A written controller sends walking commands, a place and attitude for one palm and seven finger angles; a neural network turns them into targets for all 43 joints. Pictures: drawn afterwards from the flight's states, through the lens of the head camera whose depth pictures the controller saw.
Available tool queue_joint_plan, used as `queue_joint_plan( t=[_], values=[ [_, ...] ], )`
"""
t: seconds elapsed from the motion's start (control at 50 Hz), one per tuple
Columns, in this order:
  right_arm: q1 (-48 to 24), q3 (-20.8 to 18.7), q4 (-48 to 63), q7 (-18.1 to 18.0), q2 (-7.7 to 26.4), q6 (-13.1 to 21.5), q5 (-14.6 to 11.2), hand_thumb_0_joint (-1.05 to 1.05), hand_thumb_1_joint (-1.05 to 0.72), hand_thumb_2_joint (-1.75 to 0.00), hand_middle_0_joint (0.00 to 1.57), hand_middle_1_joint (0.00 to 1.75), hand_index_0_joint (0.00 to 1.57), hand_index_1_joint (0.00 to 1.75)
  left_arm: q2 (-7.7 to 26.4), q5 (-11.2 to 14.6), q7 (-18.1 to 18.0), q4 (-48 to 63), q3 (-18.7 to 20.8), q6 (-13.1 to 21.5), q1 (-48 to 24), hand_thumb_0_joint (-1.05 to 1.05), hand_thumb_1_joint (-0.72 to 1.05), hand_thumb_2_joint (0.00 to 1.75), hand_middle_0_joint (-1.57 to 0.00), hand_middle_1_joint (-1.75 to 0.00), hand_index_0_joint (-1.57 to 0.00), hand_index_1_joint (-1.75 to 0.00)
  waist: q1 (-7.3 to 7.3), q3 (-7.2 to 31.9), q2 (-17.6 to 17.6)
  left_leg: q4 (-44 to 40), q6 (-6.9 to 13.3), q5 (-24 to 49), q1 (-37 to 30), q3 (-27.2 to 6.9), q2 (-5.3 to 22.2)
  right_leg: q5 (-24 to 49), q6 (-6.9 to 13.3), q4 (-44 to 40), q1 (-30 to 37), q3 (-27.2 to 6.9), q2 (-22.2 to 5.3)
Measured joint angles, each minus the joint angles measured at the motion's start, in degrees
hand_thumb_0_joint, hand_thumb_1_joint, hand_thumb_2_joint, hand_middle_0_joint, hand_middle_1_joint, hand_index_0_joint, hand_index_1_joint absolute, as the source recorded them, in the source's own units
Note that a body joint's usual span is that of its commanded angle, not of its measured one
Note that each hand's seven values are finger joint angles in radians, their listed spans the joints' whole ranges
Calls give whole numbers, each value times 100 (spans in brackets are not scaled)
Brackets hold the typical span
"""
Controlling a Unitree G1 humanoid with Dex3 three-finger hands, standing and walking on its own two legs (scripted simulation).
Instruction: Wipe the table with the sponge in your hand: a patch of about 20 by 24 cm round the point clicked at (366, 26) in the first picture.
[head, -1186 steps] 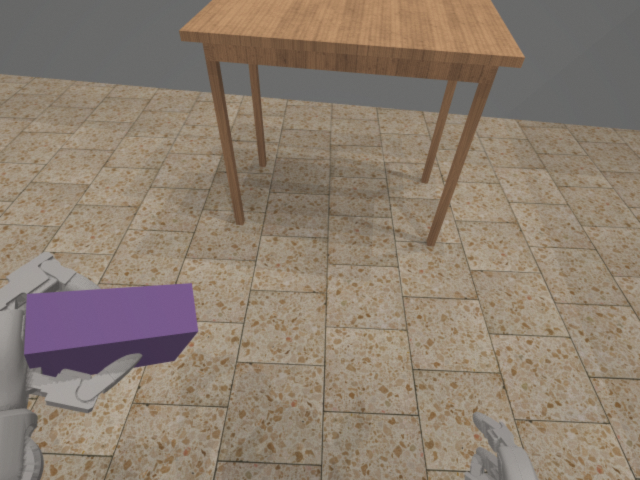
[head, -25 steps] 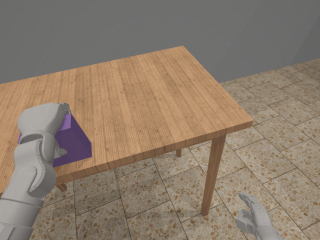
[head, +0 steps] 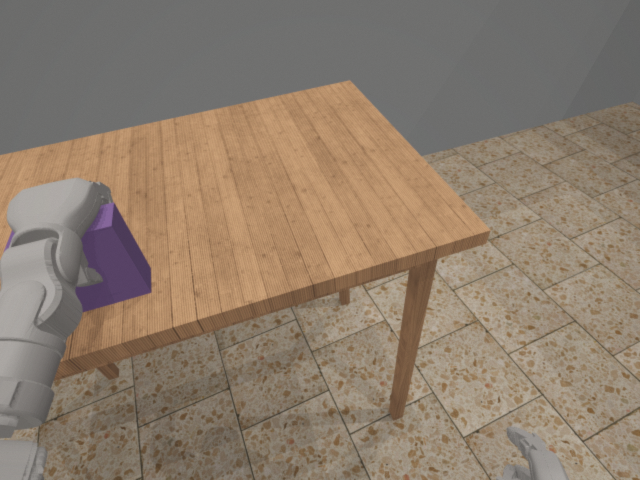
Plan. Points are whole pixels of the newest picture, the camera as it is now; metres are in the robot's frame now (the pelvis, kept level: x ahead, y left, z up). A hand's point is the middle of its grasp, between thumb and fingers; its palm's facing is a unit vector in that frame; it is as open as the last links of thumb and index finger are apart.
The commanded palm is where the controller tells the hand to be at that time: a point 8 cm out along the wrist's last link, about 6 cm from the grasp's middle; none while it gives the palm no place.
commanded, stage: wipe forward along the first lane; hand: left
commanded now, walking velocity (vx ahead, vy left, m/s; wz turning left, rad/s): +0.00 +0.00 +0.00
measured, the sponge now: (95, 272) +0.32 +0.35 +0.10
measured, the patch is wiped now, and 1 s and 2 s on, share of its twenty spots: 0.05 0.25 0.50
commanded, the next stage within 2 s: slide across to the middle lane in 1.06 s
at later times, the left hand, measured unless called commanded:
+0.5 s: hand (86, 215) +0.38 +0.37 +0.15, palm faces -0.10 +0.04 -0.99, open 9.2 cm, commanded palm +0.37 +0.37 +0.18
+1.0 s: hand (85, 194) +0.42 +0.39 +0.15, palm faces -0.13 +0.04 -0.99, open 9.2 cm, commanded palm +0.42 +0.39 +0.19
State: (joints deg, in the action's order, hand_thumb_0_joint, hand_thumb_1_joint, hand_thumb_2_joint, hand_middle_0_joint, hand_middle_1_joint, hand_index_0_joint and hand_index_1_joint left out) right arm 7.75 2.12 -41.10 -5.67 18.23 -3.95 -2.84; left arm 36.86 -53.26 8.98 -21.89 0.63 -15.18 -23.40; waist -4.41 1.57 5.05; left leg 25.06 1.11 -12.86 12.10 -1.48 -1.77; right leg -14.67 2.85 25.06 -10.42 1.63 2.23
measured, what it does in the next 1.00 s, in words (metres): stands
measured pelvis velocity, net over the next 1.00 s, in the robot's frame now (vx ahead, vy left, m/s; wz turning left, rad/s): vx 0.01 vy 0.02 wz -0.02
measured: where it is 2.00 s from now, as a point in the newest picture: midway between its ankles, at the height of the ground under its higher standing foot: outside the picture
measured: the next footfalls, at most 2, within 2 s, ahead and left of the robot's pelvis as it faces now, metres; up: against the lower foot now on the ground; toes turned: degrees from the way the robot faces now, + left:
none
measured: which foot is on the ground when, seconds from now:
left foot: down 0.00-1.00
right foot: down 0.00-1.00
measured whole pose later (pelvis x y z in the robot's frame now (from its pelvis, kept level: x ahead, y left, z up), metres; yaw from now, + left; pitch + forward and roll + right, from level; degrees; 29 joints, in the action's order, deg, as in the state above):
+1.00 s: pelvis +0.01 +0.02 +0.00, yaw -1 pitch +7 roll -1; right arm 15.9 0.3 -42.5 -5.0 17.8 -5.6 -3.8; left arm 44.4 -60.7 4.5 -58.8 1.8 -0.5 -48.7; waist 0.6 4.0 2.5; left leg 26.3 2.9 -13.1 20.7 -0.2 -2.1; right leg -13.1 1.2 23.7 -18.1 0.3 1.8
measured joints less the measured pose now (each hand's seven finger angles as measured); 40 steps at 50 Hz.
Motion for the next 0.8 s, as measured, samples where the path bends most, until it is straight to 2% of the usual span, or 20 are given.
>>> queue_joint_plan(
  t=[0.2,0.44,0.8],
  values=[
    [296,-78,-37,-32,-18,-39,-37,1,-91,-89,20,30,20,30,170,-209,1,-1148,-11,425,-712,1,-50,114,-85,-139,-85,-141,166,69,-28,81,3,-2,243,-1,17,28,0,29,-220,4,17],
    [583,-147,-130,1,-31,-93,-72,1,-91,-89,20,30,20,30,300,-354,-236,-2198,55,988,-1374,1,-51,116,-85,-138,-86,-141,245,168,-83,148,38,-13,491,18,6,44,-32,53,-451,-11,6],
    [715,-187,-151,71,-24,-181,-100,0,-91,-89,20,30,20,30,502,-570,-455,-3110,121,1332,-2000,1,-52,116,-85,-138,-86,-142,373,234,-180,123,128,-13,668,101,-23,114,-118,-61,-605,-96,-25]
  ],
)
